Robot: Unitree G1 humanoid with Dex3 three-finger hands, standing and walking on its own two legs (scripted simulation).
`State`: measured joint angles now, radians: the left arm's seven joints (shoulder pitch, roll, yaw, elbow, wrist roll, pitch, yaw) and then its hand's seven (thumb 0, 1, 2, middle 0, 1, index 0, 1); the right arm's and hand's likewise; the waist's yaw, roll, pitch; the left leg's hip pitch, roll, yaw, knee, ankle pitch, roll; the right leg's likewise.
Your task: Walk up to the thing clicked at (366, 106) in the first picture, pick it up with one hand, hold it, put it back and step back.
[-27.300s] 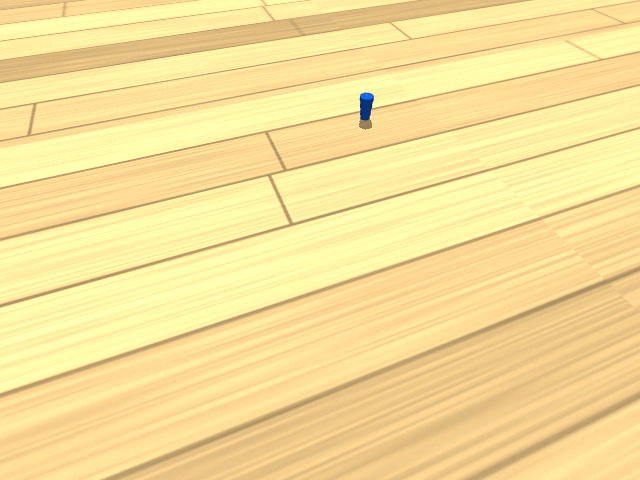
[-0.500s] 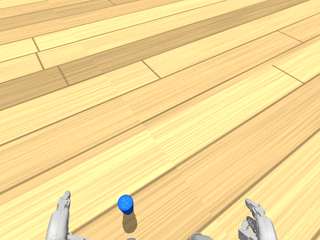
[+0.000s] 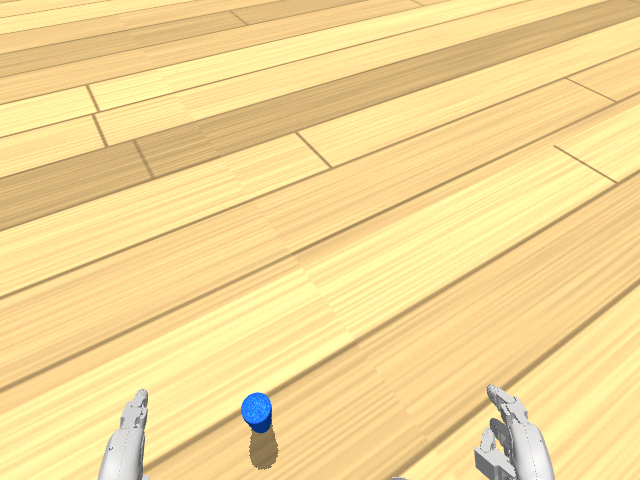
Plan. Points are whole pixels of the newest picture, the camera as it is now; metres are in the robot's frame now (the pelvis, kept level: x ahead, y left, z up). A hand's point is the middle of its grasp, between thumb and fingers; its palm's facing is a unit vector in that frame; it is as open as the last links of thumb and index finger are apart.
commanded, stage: home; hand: left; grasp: from the side
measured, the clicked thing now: (259, 415) +0.40 +0.17 -0.65
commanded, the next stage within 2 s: stand in 1.22 s
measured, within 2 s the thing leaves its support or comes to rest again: neither
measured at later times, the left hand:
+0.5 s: hand (182, 473) +0.16 +0.18 -0.06, palm faces +0.11 -0.95 -0.29, open 17.5 cm
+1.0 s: hand (180, 463) +0.17 +0.18 -0.06, palm faces +0.11 -0.95 -0.29, open 17.5 cm
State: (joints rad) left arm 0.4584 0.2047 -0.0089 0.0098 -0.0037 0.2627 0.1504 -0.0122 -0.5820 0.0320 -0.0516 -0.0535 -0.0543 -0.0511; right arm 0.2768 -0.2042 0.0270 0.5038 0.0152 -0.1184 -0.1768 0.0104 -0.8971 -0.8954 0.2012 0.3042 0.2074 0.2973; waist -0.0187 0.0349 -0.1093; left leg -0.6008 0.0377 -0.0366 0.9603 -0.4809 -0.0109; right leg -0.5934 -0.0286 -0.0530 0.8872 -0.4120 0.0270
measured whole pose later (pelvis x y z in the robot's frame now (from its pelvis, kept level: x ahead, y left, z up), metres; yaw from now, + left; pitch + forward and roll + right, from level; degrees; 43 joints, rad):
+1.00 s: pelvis +0.00 +0.00 +0.00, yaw +0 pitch +7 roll -2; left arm 0.45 0.20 -0.01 0.03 0.00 0.25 0.14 -0.01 -0.56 0.04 -0.05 -0.06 -0.06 -0.06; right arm 0.27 -0.20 0.02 0.53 0.01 -0.14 -0.17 0.01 -0.90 -0.89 0.20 0.30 0.21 0.30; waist -0.01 0.03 -0.10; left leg -0.59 0.04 -0.03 0.94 -0.48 -0.01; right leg -0.59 -0.03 -0.05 0.88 -0.41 0.02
